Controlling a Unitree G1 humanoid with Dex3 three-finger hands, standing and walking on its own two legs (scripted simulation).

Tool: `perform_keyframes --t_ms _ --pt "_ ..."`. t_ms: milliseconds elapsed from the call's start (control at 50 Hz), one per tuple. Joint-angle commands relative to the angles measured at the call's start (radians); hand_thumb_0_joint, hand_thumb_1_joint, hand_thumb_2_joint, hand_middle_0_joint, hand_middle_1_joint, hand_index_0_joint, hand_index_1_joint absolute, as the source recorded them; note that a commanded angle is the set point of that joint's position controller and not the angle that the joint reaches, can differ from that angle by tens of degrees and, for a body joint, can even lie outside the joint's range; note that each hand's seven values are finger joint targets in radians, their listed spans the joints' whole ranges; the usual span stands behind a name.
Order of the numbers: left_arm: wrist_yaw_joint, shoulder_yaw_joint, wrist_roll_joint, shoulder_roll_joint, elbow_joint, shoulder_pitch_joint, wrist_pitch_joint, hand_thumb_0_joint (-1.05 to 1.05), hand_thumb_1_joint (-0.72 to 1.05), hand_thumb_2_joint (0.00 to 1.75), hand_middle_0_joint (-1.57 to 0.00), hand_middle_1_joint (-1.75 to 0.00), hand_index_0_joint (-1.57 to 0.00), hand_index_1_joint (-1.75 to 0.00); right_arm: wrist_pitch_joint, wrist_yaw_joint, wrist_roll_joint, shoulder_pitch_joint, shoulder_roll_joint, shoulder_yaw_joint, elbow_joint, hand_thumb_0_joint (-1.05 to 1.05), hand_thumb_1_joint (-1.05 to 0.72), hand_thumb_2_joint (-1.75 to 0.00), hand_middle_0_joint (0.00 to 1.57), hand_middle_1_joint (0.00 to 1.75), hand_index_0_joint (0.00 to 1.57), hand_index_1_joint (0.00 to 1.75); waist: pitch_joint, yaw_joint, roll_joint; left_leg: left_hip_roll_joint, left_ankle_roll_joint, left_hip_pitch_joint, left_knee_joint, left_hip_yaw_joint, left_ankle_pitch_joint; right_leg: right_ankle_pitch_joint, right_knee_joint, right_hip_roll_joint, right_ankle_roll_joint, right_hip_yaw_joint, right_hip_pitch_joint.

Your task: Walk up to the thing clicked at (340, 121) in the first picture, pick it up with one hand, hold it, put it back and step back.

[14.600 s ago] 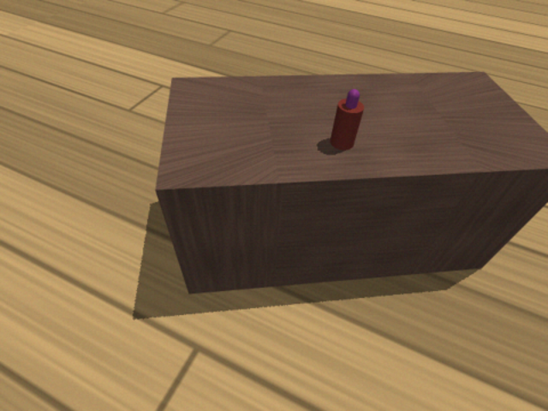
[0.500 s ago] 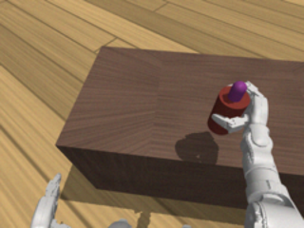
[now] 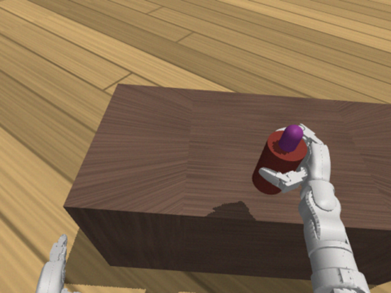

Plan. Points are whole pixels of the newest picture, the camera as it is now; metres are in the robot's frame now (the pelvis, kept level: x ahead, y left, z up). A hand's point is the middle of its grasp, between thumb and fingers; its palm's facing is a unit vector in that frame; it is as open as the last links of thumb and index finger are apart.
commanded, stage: lift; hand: right
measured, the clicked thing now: (280, 157) +0.37 -0.16 +0.10
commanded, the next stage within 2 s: hold in 0.40 s
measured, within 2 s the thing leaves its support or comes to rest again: neither
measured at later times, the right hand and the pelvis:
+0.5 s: hand (292, 168) +0.33 -0.17 +0.11, palm faces +0.14 +0.99 -0.03, open 10.6 cm; pelvis -0.01 +0.00 +0.01, yaw +0 degrees
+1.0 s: hand (299, 169) +0.32 -0.17 +0.13, palm faces +0.15 +0.99 -0.04, open 10.6 cm; pelvis +0.00 +0.00 +0.01, yaw -1 degrees
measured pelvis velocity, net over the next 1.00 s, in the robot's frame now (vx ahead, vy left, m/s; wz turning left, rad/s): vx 0.00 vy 0.00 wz -0.01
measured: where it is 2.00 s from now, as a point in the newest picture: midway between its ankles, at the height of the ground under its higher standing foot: outside the picture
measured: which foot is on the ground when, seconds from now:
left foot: down 0.00-1.00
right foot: down 0.00-1.00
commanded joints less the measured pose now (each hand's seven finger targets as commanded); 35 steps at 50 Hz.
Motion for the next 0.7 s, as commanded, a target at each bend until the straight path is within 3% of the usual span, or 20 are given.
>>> perform_keyframes --t_ms 0,60,120,160,180,220,240,260,300,320,340,380,420,480,540,560,600,640,660,680 --pt "0.017 0.026 0.003 0.097 -0.125 -0.074 -0.053 0.00 -0.54 0.05 -0.04 -0.05 -0.04 -0.05 -0.097 -0.005 0.032 -0.445 -0.185 -0.054 -0.381 0.00 -0.04 -1.31 1.26 1.45 1.31 1.45 -0.316 -0.012 -0.004 -0.026 0.008 0.118 -0.103 0.032 0.287 0.236 -0.090 0.032 -0.025 -0.009 0.190" --pt "0.023 0.058 0.002 0.133 -0.131 -0.104 -0.059 0.00 -0.54 0.05 -0.04 -0.05 -0.04 -0.05 -0.090 -0.008 0.041 -0.430 -0.191 -0.061 -0.425 0.00 -0.04 -1.31 1.25 1.45 1.31 1.45 -0.308 -0.015 -0.010 -0.026 0.009 0.128 -0.114 0.035 0.276 0.227 -0.108 0.031 -0.023 -0.008 0.207" --pt "0.026 0.035 0.000 0.106 -0.123 -0.097 -0.061 0.00 -0.55 0.05 -0.04 -0.05 -0.03 -0.05 -0.076 -0.006 0.045 -0.384 -0.168 -0.048 -0.432 0.00 -0.06 -1.30 1.24 1.43 1.29 1.43 -0.283 -0.011 0.010 -0.025 0.008 0.134 -0.130 0.032 0.270 0.219 -0.119 0.034 -0.027 -0.010 0.208" --pt "0.033 0.083 0.001 0.158 -0.117 -0.113 -0.065 0.00 -0.54 0.05 -0.04 -0.05 -0.04 -0.05 -0.066 -0.010 0.045 -0.386 -0.196 -0.070 -0.438 0.00 -0.03 -1.31 1.25 1.44 1.31 1.44 -0.275 -0.005 0.014 -0.025 0.006 0.129 -0.139 0.036 0.253 0.199 -0.131 0.032 -0.029 -0.008 0.212" --pt "0.027 0.045 0.002 0.120 -0.103 -0.111 -0.063 0.00 -0.55 0.05 -0.04 -0.05 -0.04 -0.05 -0.070 -0.009 0.047 -0.405 -0.189 -0.060 -0.482 0.00 -0.05 -1.31 1.24 1.44 1.30 1.44 -0.274 -0.019 -0.006 -0.020 0.007 0.140 -0.144 0.031 0.251 0.200 -0.131 0.037 -0.027 -0.012 0.211" --pt "0.027 0.028 -0.001 0.089 -0.080 -0.114 -0.064 0.00 -0.55 0.05 -0.04 -0.05 -0.04 -0.05 -0.057 -0.007 0.049 -0.355 -0.161 -0.049 -0.455 0.00 -0.03 -1.30 1.24 1.43 1.30 1.43 -0.242 -0.020 0.012 -0.022 0.008 0.136 -0.152 0.033 0.236 0.189 -0.143 0.035 -0.029 -0.009 0.204" --pt "0.030 0.039 -0.002 0.102 -0.103 -0.144 -0.071 0.00 -0.55 0.05 -0.04 -0.05 -0.04 -0.05 -0.056 -0.004 0.051 -0.367 -0.157 -0.039 -0.471 0.00 -0.05 -1.29 1.23 1.42 1.28 1.42 -0.251 -0.012 0.013 -0.021 0.007 0.140 -0.155 0.034 0.233 0.182 -0.143 0.035 -0.031 -0.009 0.211" --pt "0.034 0.068 0.000 0.143 -0.107 -0.152 -0.074 0.00 -0.55 0.05 -0.04 -0.05 -0.04 -0.05 -0.052 -0.008 0.051 -0.354 -0.183 -0.070 -0.464 0.00 -0.04 -1.29 1.23 1.42 1.28 1.42 -0.275 -0.009 0.017 -0.024 0.007 0.140 -0.157 0.036 0.238 0.187 -0.147 0.033 -0.030 -0.007 0.230" --pt "0.028 0.019 0.002 0.088 -0.072 -0.119 -0.071 0.00 -0.55 0.05 -0.04 -0.05 -0.04 -0.05 -0.051 -0.003 0.046 -0.363 -0.161 -0.036 -0.514 0.00 -0.03 -1.30 1.24 1.43 1.29 1.43 -0.258 -0.017 -0.021 -0.026 0.012 0.134 -0.159 0.040 0.226 0.178 -0.160 0.031 -0.025 -0.005 0.234" --pt "0.029 0.011 -0.001 0.078 -0.098 -0.138 -0.076 0.00 -0.55 0.05 -0.04 -0.05 -0.04 -0.05 -0.048 0.000 0.048 -0.348 -0.156 -0.041 -0.490 0.00 -0.06 -1.30 1.24 1.43 1.29 1.43 -0.253 -0.007 0.004 -0.026 0.008 0.133 -0.165 0.041 0.224 0.174 -0.160 0.031 -0.028 -0.005 0.244" --pt "0.035 0.048 0.000 0.122 -0.097 -0.145 -0.080 0.00 -0.56 0.06 -0.04 -0.05 -0.04 -0.05 -0.044 -0.004 0.051 -0.350 -0.161 -0.043 -0.517 0.00 -0.04 -1.31 1.23 1.43 1.28 1.43 -0.268 -0.010 0.011 -0.029 0.012 0.142 -0.163 0.046 0.232 0.188 -0.170 0.027 -0.025 0.002 0.253" --pt "0.035 0.041 0.003 0.118 -0.065 -0.133 -0.080 0.00 -0.56 0.06 -0.04 -0.05 -0.04 -0.05 -0.036 -0.004 0.054 -0.332 -0.171 -0.054 -0.510 0.00 -0.05 -1.30 1.23 1.42 1.28 1.42 -0.255 -0.018 -0.003 -0.026 0.012 0.152 -0.168 0.043 0.252 0.209 -0.167 0.032 -0.025 -0.003 0.251" --pt "0.039 0.069 0.002 0.144 -0.063 -0.137 -0.086 0.00 -0.56 0.06 -0.04 -0.05 -0.04 -0.05 -0.027 -0.004 0.058 -0.339 -0.176 -0.054 -0.542 0.00 -0.05 -1.31 1.23 1.43 1.29 1.43 -0.245 -0.009 -0.010 -0.026 0.011 0.144 -0.176 0.044 0.232 0.185 -0.176 0.031 -0.026 -0.002 0.253" --pt "0.036 0.046 0.001 0.114 -0.072 -0.148 -0.094 0.00 -0.55 0.06 -0.04 -0.05 -0.04 -0.05 -0.019 -0.005 0.053 -0.336 -0.165 -0.048 -0.577 0.00 -0.06 -1.30 1.22 1.42 1.28 1.42 -0.254 -0.017 -0.014 -0.029 0.015 0.155 -0.182 0.049 0.219 0.179 -0.189 0.027 -0.022 0.003 0.268" --pt "0.039 0.068 0.002 0.135 -0.033 -0.139 -0.095 0.00 -0.54 0.05 -0.04 -0.05 -0.04 -0.05 0.000 -0.004 0.056 -0.275 -0.170 -0.065 -0.536 0.00 -0.03 -1.27 1.21 1.39 1.26 1.39 -0.245 -0.018 0.005 -0.031 0.013 0.162 -0.188 0.052 0.240 0.202 -0.194 0.026 -0.023 0.005 0.272" --pt "0.034 0.040 -0.001 0.105 -0.028 -0.151 -0.097 0.00 -0.54 0.05 -0.04 -0.05 -0.04 -0.05 0.008 0.001 0.057 -0.271 -0.158 -0.052 -0.524 0.00 -0.03 -1.27 1.20 1.39 1.26 1.39 -0.201 -0.024 -0.009 -0.031 0.013 0.155 -0.191 0.055 0.224 0.189 -0.201 0.026 -0.022 0.004 0.250" --pt "0.029 0.030 0.001 0.081 0.004 -0.163 -0.098 0.00 -0.55 0.06 -0.04 -0.05 -0.04 -0.05 0.005 0.004 0.059 -0.309 -0.143 -0.031 -0.601 0.00 -0.02 -1.28 1.20 1.40 1.26 1.40 -0.222 -0.027 -0.046 -0.028 0.018 0.159 -0.191 0.050 0.232 0.200 -0.200 0.028 -0.020 0.003 0.261" --pt "0.036 0.070 0.001 0.135 -0.016 -0.199 -0.106 0.00 -0.55 0.05 -0.04 -0.05 -0.04 -0.05 0.018 0.002 0.059 -0.286 -0.169 -0.059 -0.589 0.00 -0.03 -1.29 1.21 1.41 1.27 1.41 -0.216 -0.025 -0.007 -0.028 0.014 0.169 -0.202 0.052 0.215 0.176 -0.211 0.028 -0.024 0.003 0.256" --pt "0.037 0.070 0.003 0.134 -0.018 -0.189 -0.109 0.00 -0.55 0.05 -0.04 -0.05 -0.04 -0.05 0.020 0.004 0.061 -0.301 -0.157 -0.042 -0.627 0.00 -0.05 -1.29 1.22 1.41 1.27 1.41 -0.226 -0.015 -0.017 -0.027 0.013 0.167 -0.209 0.050 0.203 0.158 -0.213 0.031 -0.025 0.000 0.269" --pt "0.033 0.047 0.004 0.110 0.001 -0.175 -0.107 0.00 -0.54 0.05 -0.04 -0.05 -0.04 -0.05 0.020 0.004 0.060 -0.304 -0.154 -0.043 -0.643 0.00 -0.04 -1.29 1.22 1.41 1.27 1.41 -0.220 -0.026 -0.017 -0.026 0.014 0.174 -0.215 0.049 0.191 0.150 -0.215 0.034 -0.025 -0.002 0.258"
